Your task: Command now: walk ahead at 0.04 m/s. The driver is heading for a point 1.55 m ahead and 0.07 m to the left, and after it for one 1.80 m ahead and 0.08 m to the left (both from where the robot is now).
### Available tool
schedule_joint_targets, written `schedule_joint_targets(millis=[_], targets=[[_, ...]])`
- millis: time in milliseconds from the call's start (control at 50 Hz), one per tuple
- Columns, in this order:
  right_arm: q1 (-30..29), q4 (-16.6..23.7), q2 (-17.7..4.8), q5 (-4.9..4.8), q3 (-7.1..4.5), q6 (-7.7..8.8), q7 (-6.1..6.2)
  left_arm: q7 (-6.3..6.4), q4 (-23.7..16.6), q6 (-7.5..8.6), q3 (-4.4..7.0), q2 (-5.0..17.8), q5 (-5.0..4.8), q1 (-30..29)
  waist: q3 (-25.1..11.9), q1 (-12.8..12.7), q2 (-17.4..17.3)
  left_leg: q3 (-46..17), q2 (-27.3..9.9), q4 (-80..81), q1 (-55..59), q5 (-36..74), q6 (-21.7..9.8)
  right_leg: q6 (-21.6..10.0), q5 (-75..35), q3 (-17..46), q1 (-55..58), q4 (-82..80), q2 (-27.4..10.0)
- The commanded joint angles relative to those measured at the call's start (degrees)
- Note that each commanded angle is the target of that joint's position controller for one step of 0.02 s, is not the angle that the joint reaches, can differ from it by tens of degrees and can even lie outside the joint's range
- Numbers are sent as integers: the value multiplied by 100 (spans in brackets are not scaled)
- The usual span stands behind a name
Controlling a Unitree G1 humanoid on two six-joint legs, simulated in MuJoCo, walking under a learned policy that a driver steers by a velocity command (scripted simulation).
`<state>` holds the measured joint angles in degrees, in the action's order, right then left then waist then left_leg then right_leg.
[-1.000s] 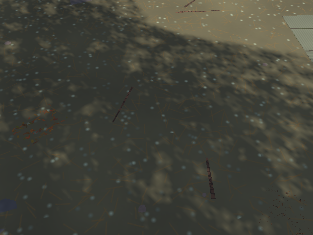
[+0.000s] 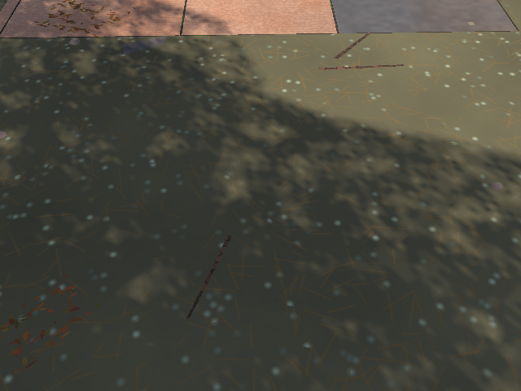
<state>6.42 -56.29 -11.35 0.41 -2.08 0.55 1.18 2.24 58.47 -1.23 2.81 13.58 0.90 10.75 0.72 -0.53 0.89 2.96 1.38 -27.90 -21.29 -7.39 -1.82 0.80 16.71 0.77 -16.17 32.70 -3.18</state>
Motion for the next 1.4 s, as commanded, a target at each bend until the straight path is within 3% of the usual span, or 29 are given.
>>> schedule_joint_targets(millis=[20, 60, 120, 320, 540, 580, 640, 680, 720, 760, 780, 800, 820, 840, 860, 900, 940, 1060, 1140, 1200, 1240, 1260, 1280, 1300, 1320, 1340, 1360, 1380, 1400], targets=[[-143, 273, -679, 26, -135, 35, 52, -2, -20, 44, 112, 695, -14, 358, 144, 59, 283, -445, -366, 822, 481, -1565, 78, -439, 1321, 250, -573, -1148, -208], [-39, 198, -627, 17, -135, 43, 80, -6, 3, 179, 66, 524, 3, 163, 169, 158, 493, -401, -364, 454, 1007, -773, -1, -232, 1056, 249, -822, -1380, -193], [95, 58, -638, 8, -145, 51, 62, -22, 73, 305, 53, 486, -38, 308, 4, 105, 264, -378, -374, 290, 1047, 8, -107, -139, 208, 165, -384, -1180, -130], [108, -193, -671, -45, -151, -25, 52, -21, 215, 253, 9, 433, -74, 594, -198, 7, -79, -351, -401, 45, 1242, 1032, -85, -190, -1008, 7, 125, -874, -22], [71, -403, -712, -57, -154, -104, 104, -22, 279, 213, -27, 336, -65, 635, -58, 34, -44, -361, -410, 52, 1281, 959, -31, -183, -1053, -61, 193, -948, 35], [170, -506, -646, -83, -150, -124, 102, -11, 375, 185, 3, 384, -110, 810, -38, 21, 118, -93, -158, -133, 1167, -633, -24, -329, 500, -6, 152, -1143, 53], [-232, -325, -640, -127, -172, 12, 63, 18, 273, 241, 150, 821, -208, 984, 715, -177, 746, 250, 91, -1104, -214, -2027, -27, -1000, 2926, 1329, 153, -1964, -840], [-420, -181, -516, -190, -148, 208, -29, 21, 266, 390, 216, 931, -236, 1013, 1121, -180, 942, -24, -268, -1733, -877, -1697, -185, -1399, 2765, 2235, 295, -2241, -1594], [-252, -186, -504, -235, -161, 361, -118, -17, 203, 504, 198, 776, -234, 882, 1098, -17, 851, -102, -427, -1482, -943, -1899, -329, -1309, 1783, 1968, 567, -1952, -1571], [590, -516, -537, -259, -237, 423, -155, -79, 73, 503, 187, 734, -282, 484, 781, 439, 638, 243, -120, -275, 818, -1250, -352, -940, 1041, 1088, -150, -1402, -1004], [1232, -749, -730, -208, -344, 419, -150, -95, -37, 525, 177, 731, -260, 284, 495, 690, 367, 28, -83, -113, 1840, -871, -361, -737, -32, 615, -653, -630, -622], [1996, -888, -1249, -179, -496, 444, -132, -96, -223, 572, 104, 461, -241, 133, 180, 906, -1009, -1868, -1163, 815, 2696, -1415, -831, -292, -419, -331, -1576, 1428, 138], [2552, -967, -1480, -139, -479, 504, -221, -73, -433, 670, 51, 218, -231, 85, -253, 961, -1985, -4306, -2270, 1809, 3332, -1683, -1565, -156, 1481, -101, -2575, 3091, 663], [2065, -869, -1108, -86, -317, 588, -218, -106, -448, 734, 112, 411, -362, 33, 22, 646, -1212, -4306, -2446, 1720, 3078, -1865, -1576, -303, 1440, 465, -3064, 3983, 281], [1620, -703, -825, -95, -225, 633, -227, -161, -420, 773, 119, 449, -410, 61, 280, 455, -821, -3521, -2220, 1641, 2792, -1665, -1348, -466, 886, 469, -3225, 4190, 10], [1201, -524, -682, -69, -125, 643, -269, -165, -371, 790, 193, 506, -322, 32, 413, 234, -422, -2332, -1779, 1771, 2322, -841, -980, -578, -119, 327, -3037, 3640, -378], [1402, -558, -542, -32, -52, 577, -231, -209, -356, 714, 237, 467, -269, 39, 338, 184, -564, -1549, -1447, 1865, 2121, 149, -814, -491, -493, 138, -2628, 3123, -461], [1785, -509, -886, -11, -79, 486, -22, -272, -871, 618, 110, 142, -222, -1238, 585, 385, -461, -808, -1280, 2213, 1821, 939, -856, -135, -1590, -211, -2561, 1060, -272], [2158, -577, -900, -85, -122, 459, -5, -392, -1109, 644, 45, 191, -265, -1887, 801, 521, -500, -590, -1408, 2294, 2022, 890, -860, -231, -1955, -349, -2303, 216, -93], [2155, -584, -958, -122, -184, 404, 4, -497, -1262, 698, 53, 320, -281, -2029, 766, 373, -546, -487, -1636, 1941, 2607, 1590, -767, -464, -1671, -309, -2178, -156, -27], [1981, -510, -1126, -105, -250, 360, 9, -508, -1186, 717, 179, 606, -268, -1491, 259, -16, -773, -379, -1674, 1190, 2837, 3523, -642, -658, -1337, -492, -1217, -164, 281], [1868, -473, -1137, -86, -256, 313, 9, -482, -963, 708, 304, 820, -269, -673, -240, -461, -846, -211, -1520, 242, 2712, 4402, -526, -805, -1267, -624, -169, -157, 492], [1782, -391, -1057, -55, -215, 293, 2, -431, -660, 679, 438, 1085, -270, 384, -857, -926, -806, -85, -1269, -1088, 1872, 4052, -337, -1008, -1280, -358, 1428, -46, 294], [2321, -256, -470, -5, -53, 354, -63, -379, -479, 658, 564, 1637, -110, 1312, -1902, -790, 376, 28, -527, -3398, -279, 1583, -28, -1771, -477, 1967, 3783, -130, -1254], [2432, -326, -164, -125, 51, 530, -124, -392, -394, 632, 467, 1438, -122, 1454, -2623, -659, 1274, -694, 243, -4886, -1322, -2326, 70, -2240, 535, 4413, 4318, -1480, -2064], [1809, -141, -697, -291, -104, 670, -150, -410, -447, 666, 340, 1073, -183, 924, -1752, -648, 968, -1091, -131, -5399, -1967, -2217, -92, -1883, 868, 3940, 3632, -1736, -1794], [1282, 41, -882, -372, -141, 730, -132, -400, -580, 696, 257, 803, -177, 366, -993, -500, 625, -869, -441, -5334, -2102, -1762, -197, -1655, 508, 2988, 2659, -1822, -1613], [1074, 76, -866, -314, -168, 724, -78, -430, -634, 748, 188, 621, -124, -81, -518, -255, 107, -749, -734, -4927, -1824, -1258, -215, -1532, -150, 2252, 1620, -2006, -1406], [1133, 48, -844, -216, -231, 645, -26, -454, -642, 802, 135, 440, -60, -321, -354, -11, 120, -768, -949, -4532, -1409, -972, -236, -1399, -559, 1734, 953, -2138, -1177]])
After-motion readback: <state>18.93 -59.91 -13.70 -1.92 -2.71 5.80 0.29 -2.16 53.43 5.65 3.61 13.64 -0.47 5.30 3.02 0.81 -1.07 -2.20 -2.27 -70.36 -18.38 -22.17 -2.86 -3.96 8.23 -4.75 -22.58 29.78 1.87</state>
